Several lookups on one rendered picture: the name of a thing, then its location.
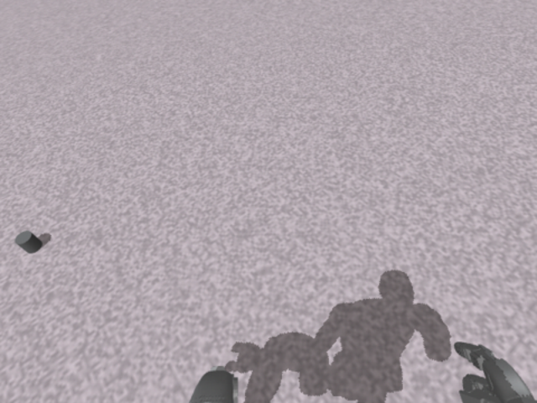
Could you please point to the tin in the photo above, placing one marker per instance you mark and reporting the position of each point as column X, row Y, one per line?
column 27, row 241

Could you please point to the right robot hand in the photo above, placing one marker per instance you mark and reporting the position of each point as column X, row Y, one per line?
column 502, row 383

